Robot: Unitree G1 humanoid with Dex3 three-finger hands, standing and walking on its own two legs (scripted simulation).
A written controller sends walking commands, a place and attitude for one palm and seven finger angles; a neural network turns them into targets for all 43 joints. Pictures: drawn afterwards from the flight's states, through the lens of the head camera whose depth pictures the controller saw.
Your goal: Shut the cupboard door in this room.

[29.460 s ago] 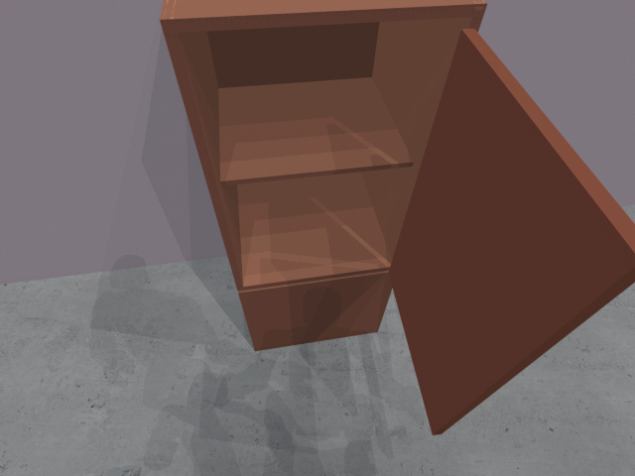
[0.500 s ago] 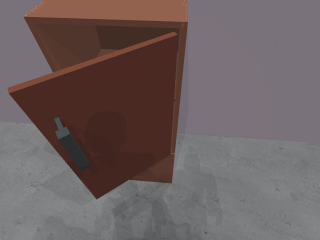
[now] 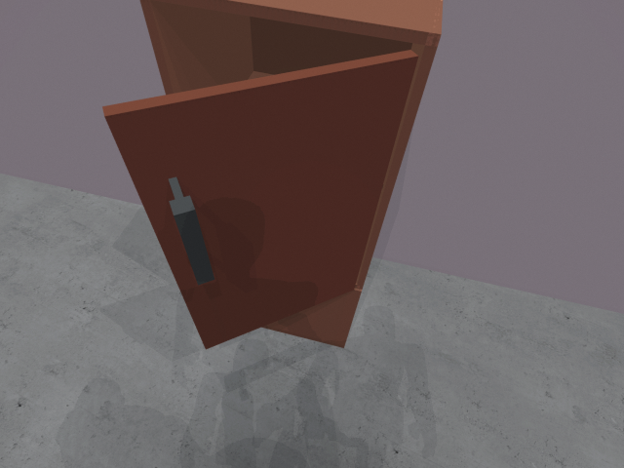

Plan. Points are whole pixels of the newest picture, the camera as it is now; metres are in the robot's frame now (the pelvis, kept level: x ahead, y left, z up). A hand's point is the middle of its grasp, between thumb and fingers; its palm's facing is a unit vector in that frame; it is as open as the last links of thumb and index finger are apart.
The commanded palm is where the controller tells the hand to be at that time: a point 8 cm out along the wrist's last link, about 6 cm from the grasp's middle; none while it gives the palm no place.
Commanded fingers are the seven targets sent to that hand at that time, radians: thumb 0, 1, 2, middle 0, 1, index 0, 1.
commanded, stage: turn or walk to find it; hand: left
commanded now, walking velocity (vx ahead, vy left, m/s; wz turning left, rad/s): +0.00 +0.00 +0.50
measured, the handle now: (190, 232) +0.38 +0.19 +0.08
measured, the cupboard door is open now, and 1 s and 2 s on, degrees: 39 39 39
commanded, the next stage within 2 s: stand and wait in 0.54 s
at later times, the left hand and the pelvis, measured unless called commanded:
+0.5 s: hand out of the picture +0.00 +0.15 -0.14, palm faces +0.27 -0.92 -0.30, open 7.4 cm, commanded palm none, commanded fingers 0.00 0.90 0.90 -0.20 -0.30 -0.20 -0.30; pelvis -0.03 -0.07 +0.01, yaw +15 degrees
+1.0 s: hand out of the picture -0.13 +0.14 -0.17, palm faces +0.43 -0.87 -0.22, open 7.4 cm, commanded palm none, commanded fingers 0.00 0.90 0.90 -0.20 -0.30 -0.20 -0.30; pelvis -0.06 -0.04 +0.00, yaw +22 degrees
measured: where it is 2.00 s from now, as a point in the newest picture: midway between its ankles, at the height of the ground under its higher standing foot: outside the picture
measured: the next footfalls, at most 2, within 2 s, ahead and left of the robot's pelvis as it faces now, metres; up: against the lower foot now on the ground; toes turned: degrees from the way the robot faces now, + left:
right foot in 0.32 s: +0.01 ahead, -0.15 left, +0.00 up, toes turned +6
left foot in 0.78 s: -0.09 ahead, +0.07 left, +0.00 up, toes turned +24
